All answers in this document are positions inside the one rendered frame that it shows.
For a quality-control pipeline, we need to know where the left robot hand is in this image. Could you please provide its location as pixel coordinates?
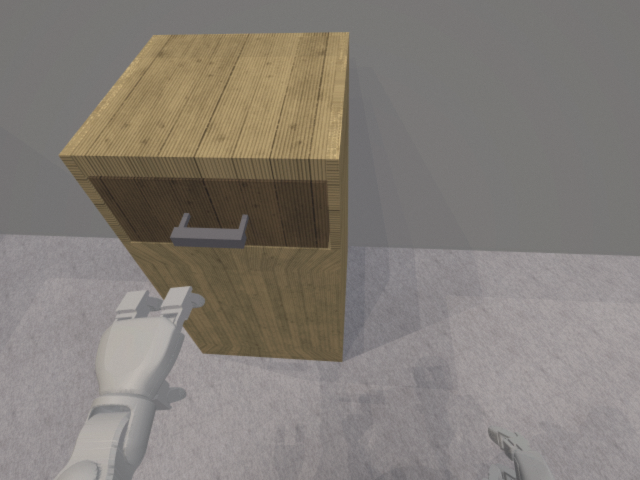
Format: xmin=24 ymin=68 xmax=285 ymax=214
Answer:
xmin=95 ymin=286 xmax=205 ymax=410

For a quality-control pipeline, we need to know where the robot left forearm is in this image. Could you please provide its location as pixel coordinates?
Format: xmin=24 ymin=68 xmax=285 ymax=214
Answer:
xmin=54 ymin=393 xmax=156 ymax=480

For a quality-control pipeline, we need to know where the handle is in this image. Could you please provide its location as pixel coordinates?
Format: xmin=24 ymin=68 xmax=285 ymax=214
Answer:
xmin=170 ymin=213 xmax=249 ymax=249

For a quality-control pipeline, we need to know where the cabinet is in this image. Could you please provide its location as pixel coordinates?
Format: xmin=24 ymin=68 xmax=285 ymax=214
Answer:
xmin=58 ymin=32 xmax=349 ymax=362

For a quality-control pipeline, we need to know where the right robot hand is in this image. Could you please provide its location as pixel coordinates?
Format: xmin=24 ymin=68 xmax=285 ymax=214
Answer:
xmin=482 ymin=425 xmax=555 ymax=480

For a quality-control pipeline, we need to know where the drawer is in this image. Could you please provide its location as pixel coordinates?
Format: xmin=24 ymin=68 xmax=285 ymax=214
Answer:
xmin=88 ymin=176 xmax=330 ymax=248

